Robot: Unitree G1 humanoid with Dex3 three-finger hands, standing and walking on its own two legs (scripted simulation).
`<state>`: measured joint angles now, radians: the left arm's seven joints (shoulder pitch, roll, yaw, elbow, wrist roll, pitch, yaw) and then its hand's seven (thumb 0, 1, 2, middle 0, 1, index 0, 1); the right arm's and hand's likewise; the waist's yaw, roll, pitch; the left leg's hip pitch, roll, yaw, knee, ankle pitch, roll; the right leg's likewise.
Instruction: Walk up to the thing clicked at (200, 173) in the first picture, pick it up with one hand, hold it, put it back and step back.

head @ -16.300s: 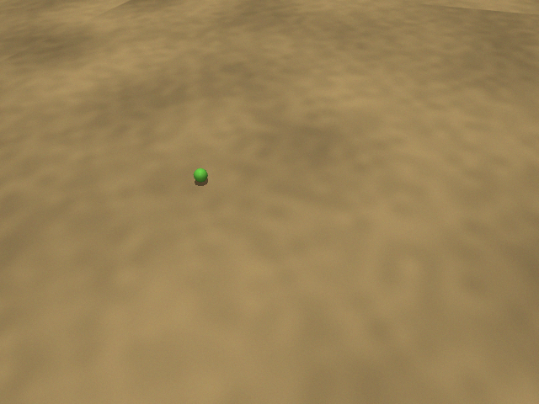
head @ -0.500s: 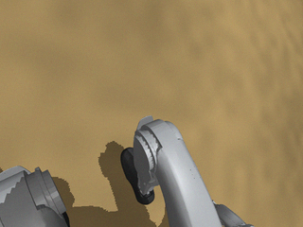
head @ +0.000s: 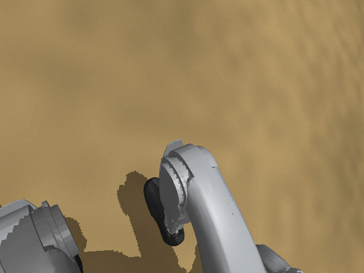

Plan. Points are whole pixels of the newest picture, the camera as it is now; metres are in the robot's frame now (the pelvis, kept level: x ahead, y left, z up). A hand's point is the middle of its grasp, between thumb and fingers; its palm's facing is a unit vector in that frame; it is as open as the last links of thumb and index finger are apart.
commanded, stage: close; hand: left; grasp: from above
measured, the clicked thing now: out of the picture +0.48 +0.34 -0.27
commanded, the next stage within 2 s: settle in 0.92 s
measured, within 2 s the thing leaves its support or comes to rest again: leaves its support in 1.34 s
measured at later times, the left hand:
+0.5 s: hand out of the picture +0.46 +0.33 -0.26, palm faces -0.46 -0.17 -0.87, open 9.9 cm
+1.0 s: hand out of the picture +0.46 +0.34 -0.25, palm faces -0.44 -0.17 -0.88, open 9.6 cm
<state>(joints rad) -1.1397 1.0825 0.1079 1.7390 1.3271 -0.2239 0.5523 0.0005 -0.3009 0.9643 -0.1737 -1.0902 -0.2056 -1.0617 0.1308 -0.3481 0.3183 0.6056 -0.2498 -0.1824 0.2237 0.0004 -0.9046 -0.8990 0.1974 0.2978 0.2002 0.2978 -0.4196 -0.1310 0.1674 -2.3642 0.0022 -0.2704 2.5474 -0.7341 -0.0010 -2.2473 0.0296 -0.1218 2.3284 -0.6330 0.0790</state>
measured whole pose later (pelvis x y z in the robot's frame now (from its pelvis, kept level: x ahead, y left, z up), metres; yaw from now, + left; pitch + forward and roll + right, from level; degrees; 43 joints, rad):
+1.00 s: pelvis +0.00 +0.00 +0.00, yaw +0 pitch +29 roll -16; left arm -1.14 1.11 0.13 1.71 1.32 -0.23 0.54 -0.01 0.02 0.62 -0.50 -0.95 -0.60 -0.85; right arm 0.13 -0.36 0.33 0.60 -0.25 -0.19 0.22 0.00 -0.91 -0.90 0.20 0.30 0.20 0.30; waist -0.42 -0.14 0.19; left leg -2.36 0.00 -0.28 2.55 -0.73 0.00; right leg -2.25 0.03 -0.13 2.32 -0.63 0.08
